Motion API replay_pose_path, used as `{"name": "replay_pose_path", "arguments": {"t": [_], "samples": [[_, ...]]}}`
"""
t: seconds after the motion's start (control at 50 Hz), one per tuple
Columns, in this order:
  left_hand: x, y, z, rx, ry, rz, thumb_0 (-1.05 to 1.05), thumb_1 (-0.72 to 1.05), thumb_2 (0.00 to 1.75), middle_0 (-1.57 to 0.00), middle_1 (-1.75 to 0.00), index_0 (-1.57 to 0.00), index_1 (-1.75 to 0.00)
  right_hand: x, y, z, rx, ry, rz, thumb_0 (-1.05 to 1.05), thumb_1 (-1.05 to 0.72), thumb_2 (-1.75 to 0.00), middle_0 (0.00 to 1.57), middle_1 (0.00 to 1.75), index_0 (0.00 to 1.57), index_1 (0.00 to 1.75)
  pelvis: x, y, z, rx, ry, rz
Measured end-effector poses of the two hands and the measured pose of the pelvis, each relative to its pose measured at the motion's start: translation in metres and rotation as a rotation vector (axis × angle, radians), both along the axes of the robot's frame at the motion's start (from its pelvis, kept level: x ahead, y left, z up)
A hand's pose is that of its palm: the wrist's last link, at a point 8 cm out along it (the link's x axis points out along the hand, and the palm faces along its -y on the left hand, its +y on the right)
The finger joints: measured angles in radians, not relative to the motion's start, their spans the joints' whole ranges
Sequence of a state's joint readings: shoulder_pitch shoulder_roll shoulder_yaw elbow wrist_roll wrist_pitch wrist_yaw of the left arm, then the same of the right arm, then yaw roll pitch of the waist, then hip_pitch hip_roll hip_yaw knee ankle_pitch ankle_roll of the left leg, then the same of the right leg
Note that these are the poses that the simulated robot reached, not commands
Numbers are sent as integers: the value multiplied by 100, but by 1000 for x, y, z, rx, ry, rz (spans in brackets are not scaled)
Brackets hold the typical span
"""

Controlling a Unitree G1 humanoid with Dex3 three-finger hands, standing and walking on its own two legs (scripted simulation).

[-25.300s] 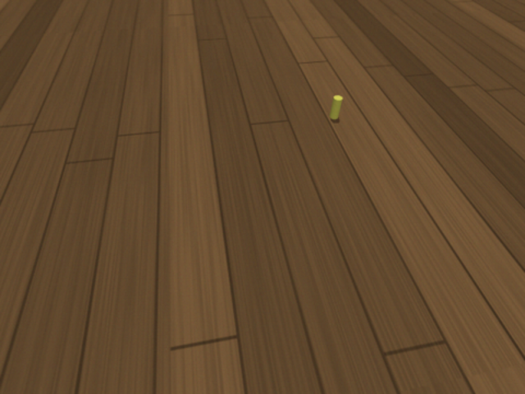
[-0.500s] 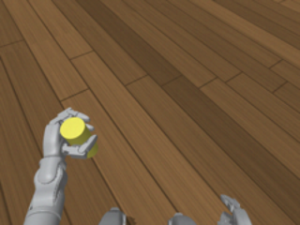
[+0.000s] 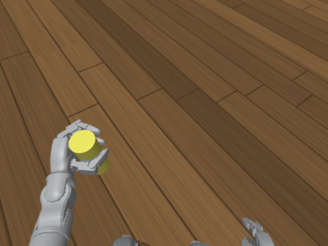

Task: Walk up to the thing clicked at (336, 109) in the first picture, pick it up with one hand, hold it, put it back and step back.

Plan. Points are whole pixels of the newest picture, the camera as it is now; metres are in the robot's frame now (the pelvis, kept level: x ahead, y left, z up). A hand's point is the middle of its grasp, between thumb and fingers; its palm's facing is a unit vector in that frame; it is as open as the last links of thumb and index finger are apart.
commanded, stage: hold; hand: left
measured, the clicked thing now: (91, 154) +0.33 +0.18 +0.01
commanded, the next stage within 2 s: none
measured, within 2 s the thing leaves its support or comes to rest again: neither
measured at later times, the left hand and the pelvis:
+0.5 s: hand (91, 148) +0.32 +0.17 +0.05, palm faces +0.10 -0.99 +0.00, open 7.7 cm; pelvis +0.00 +0.00 +0.01, yaw +0 degrees
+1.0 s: hand (93, 147) +0.33 +0.17 +0.06, palm faces +0.10 -0.99 +0.00, open 7.7 cm; pelvis +0.00 +0.00 +0.01, yaw +0 degrees
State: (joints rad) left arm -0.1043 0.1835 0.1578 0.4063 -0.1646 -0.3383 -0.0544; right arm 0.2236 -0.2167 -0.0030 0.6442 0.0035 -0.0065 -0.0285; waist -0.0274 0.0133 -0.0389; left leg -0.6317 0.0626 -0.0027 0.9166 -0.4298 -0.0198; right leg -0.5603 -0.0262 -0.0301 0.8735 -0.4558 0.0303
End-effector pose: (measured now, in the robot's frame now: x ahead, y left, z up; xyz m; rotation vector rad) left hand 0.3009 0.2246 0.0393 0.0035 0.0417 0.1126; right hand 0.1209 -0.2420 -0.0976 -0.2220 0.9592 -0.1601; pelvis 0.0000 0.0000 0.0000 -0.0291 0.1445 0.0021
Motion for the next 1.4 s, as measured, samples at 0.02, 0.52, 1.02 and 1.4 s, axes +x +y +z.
{"name": "replay_pose_path", "arguments": {"t": [0.02,0.52,1.02,1.4], "samples": [[0,0,1,0,-2,1,-4,-18,115,-80,-109,-88,-113,0,0,0,1,0,1,1,-91,-90,20,30,20,30,0,0,0,0,-2,0],[-3,-5,16,-4,-17,-9,-4,-18,115,-80,-109,-88,-113,6,5,12,9,-31,12,1,-91,-90,20,30,20,30,-2,2,10,3,-41,4],[-2,-8,16,-9,-20,-12,-4,-18,115,-80,-109,-88,-112,-5,1,10,20,-10,6,1,-91,-90,20,30,20,30,-5,-1,11,6,-47,0],[-3,-6,13,4,-12,-20,-4,-18,115,-80,-109,-89,-112,3,-1,13,10,-20,11,1,-91,-91,20,30,20,30,-2,-2,12,7,-42,3]]}}
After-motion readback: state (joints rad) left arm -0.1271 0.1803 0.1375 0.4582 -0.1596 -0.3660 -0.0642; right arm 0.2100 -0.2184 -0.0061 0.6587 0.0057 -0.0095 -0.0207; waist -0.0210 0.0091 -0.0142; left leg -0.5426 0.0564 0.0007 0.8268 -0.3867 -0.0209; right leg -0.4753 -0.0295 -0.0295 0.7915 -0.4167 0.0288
